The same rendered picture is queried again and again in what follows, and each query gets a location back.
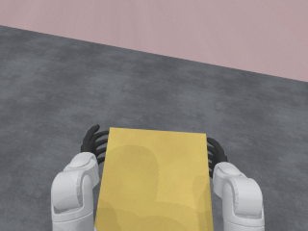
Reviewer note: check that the robot left forearm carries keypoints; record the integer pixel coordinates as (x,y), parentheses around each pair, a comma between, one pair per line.
(72,195)

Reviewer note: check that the carton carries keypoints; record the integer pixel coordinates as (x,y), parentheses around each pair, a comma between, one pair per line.
(155,180)

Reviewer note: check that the left robot hand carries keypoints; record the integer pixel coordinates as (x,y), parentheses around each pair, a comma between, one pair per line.
(90,144)

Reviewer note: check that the robot right forearm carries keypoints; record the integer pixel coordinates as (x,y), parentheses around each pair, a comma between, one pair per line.
(242,199)

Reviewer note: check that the right robot hand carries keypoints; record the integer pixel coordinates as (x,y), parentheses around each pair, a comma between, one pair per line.
(217,157)

